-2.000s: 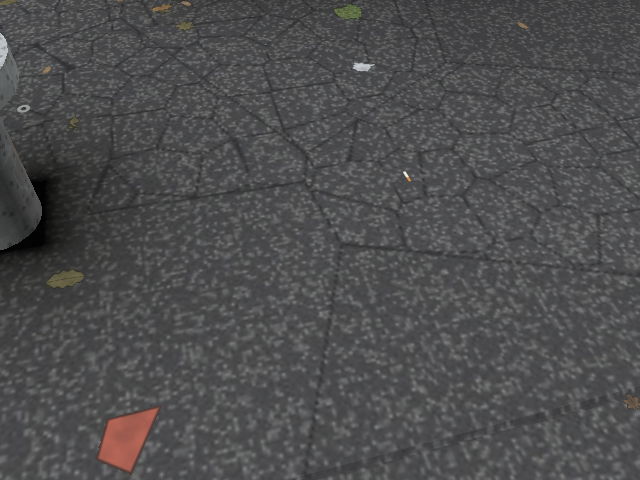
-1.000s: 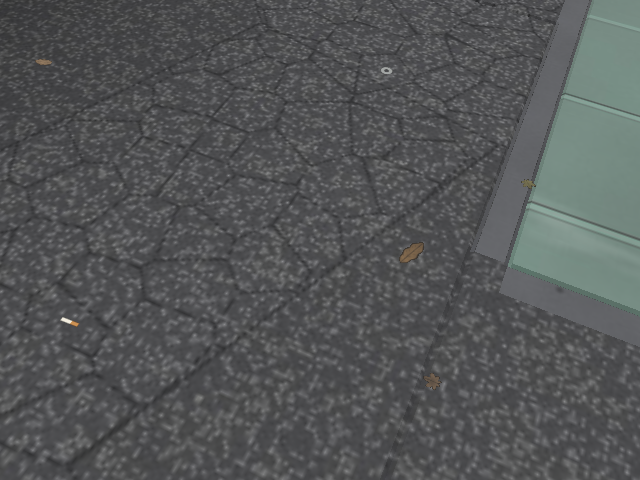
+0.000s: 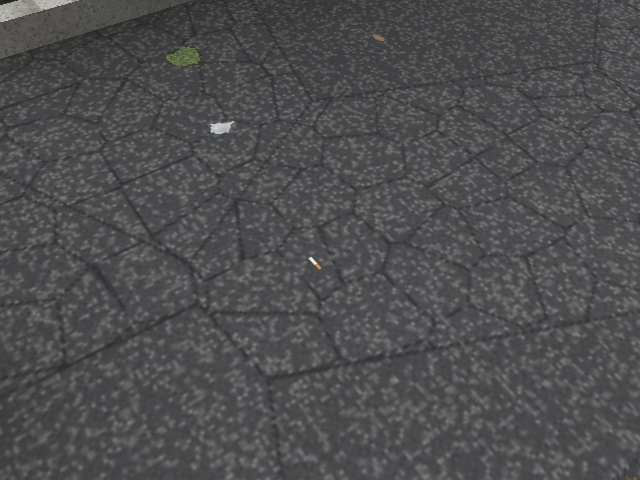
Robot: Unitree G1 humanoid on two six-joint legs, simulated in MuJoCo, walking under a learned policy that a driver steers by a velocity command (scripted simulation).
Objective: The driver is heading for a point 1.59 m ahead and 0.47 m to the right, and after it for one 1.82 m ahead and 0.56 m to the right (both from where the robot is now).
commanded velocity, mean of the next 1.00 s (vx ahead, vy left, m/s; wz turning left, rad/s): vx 0.51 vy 0.00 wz -0.39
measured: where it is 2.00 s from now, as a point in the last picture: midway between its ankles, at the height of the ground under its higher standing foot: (483, 218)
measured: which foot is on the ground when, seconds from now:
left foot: down 0.00-0.16, up 0.18-0.44, down 0.46-0.90, up 0.92-1.00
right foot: up 0.00-0.12, down 0.14-0.46, up 0.48-0.88, down 0.90-1.00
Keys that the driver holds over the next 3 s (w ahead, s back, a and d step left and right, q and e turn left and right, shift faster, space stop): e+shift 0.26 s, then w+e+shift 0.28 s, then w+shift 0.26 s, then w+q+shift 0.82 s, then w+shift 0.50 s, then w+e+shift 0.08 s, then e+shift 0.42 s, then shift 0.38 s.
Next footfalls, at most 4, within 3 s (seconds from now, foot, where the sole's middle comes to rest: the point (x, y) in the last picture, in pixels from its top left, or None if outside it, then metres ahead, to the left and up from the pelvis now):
0.14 right None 0.06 -0.13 -0.78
0.46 left None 0.11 0.07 -0.78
0.90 right None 0.32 -0.34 -0.78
1.36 left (486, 347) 0.76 -0.40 -0.78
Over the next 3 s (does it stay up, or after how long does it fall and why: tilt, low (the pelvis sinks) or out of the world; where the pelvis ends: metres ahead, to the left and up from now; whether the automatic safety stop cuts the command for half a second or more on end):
stays up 1.72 -0.36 -0.01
